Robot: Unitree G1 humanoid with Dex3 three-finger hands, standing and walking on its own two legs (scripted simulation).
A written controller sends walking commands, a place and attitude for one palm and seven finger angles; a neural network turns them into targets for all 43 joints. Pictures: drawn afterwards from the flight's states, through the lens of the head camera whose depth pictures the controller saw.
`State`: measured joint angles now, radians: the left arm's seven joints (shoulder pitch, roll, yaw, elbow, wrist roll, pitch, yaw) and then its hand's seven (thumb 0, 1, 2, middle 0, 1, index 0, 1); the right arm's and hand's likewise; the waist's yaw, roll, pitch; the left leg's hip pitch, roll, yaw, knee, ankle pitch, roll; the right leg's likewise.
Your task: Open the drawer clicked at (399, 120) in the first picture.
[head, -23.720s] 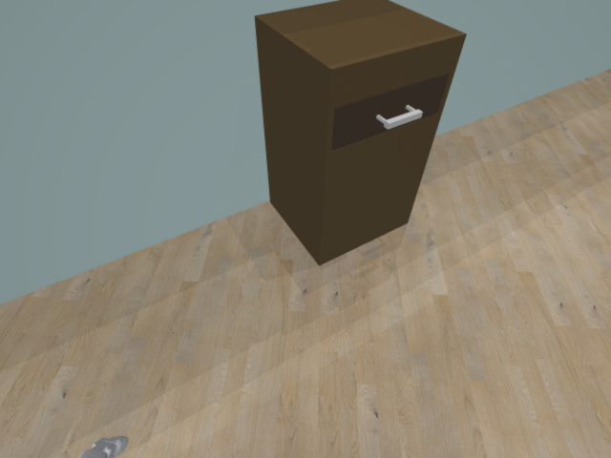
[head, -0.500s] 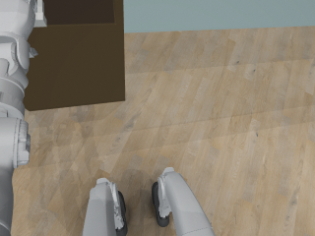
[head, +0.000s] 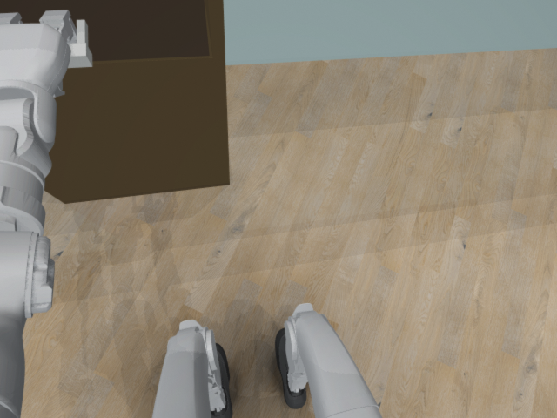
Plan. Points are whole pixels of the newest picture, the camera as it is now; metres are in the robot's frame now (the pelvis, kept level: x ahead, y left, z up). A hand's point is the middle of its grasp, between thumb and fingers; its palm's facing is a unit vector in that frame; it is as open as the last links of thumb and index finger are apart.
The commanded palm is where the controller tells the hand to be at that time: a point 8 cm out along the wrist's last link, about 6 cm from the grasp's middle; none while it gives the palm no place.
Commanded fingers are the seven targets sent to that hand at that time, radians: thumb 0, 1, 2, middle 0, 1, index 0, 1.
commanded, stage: pull the drawer open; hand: left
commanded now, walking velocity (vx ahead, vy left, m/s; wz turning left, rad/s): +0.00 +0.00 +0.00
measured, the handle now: (31, 44) +0.61 +0.26 +0.03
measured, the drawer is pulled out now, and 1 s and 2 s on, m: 0.00 0.04 0.13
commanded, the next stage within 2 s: none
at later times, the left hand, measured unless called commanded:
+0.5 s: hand (51, 94) +0.56 +0.24 +0.00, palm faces -0.05 -0.06 -1.00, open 5.2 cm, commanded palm +0.52 +0.23 +0.04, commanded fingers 0.00 0.90 0.90 -0.40 -1.35 -0.40 -1.35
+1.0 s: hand (51, 114) +0.53 +0.24 +0.00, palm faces -0.05 -0.06 -1.00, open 5.2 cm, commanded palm +0.49 +0.23 +0.04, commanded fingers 0.00 0.90 0.90 -0.40 -1.35 -0.40 -1.35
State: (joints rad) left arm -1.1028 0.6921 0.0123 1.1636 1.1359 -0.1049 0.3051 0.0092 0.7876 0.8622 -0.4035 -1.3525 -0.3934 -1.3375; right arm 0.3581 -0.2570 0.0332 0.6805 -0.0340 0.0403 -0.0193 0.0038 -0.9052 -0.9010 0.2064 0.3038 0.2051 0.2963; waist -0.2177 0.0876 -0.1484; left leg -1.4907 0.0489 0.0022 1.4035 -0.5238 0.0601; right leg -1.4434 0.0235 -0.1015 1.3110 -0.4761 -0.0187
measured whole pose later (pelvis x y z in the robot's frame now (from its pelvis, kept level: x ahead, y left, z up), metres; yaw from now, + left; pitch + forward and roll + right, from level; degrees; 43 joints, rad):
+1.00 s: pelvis +0.07 +0.02 +0.06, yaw -1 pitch +30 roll -4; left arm -0.62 0.43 0.01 0.89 1.12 -0.07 0.48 0.01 0.80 0.83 -0.30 -1.35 -0.42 -1.35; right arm 0.28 -0.25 -0.04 0.67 -0.05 0.15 0.03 0.00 -0.91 -0.90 0.21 0.30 0.20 0.30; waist -0.09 0.07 -0.19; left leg -1.13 0.03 0.06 1.19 -0.58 0.07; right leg -1.12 0.03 -0.01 1.11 -0.51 0.01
